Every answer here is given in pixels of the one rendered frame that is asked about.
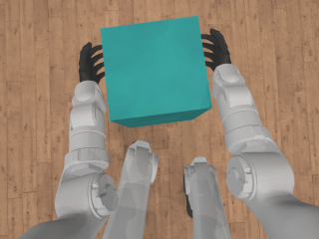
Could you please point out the robot shin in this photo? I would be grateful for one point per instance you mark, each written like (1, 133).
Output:
(131, 150)
(211, 168)

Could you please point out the robot left upper arm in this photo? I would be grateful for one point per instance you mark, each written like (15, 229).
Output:
(83, 205)

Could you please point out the robot right shin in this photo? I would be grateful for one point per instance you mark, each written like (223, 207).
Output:
(211, 168)

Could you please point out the robot right hand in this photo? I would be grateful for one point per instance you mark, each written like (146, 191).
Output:
(220, 54)

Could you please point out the robot left shin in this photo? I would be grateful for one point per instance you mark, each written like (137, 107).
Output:
(131, 150)

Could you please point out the robot left hand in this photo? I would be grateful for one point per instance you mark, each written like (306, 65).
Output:
(87, 70)

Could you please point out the robot right upper arm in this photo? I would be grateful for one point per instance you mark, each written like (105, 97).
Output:
(264, 181)

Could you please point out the left robot forearm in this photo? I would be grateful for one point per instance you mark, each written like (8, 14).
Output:
(87, 133)

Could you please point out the right robot forearm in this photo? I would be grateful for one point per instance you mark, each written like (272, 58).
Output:
(243, 128)

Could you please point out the carton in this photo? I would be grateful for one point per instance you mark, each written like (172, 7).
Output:
(155, 72)

